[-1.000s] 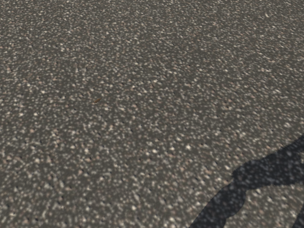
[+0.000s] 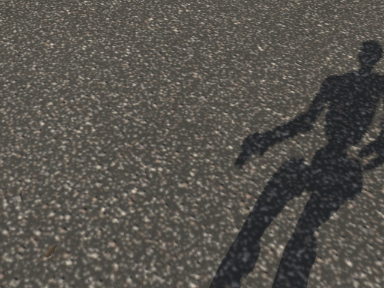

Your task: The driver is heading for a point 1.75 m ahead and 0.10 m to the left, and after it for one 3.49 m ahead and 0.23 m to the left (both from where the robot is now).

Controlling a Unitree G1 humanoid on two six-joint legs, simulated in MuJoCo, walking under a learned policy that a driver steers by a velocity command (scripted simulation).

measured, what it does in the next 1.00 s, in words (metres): steps on the spot: right foot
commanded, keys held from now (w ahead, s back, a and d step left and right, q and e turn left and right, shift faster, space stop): no key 1.00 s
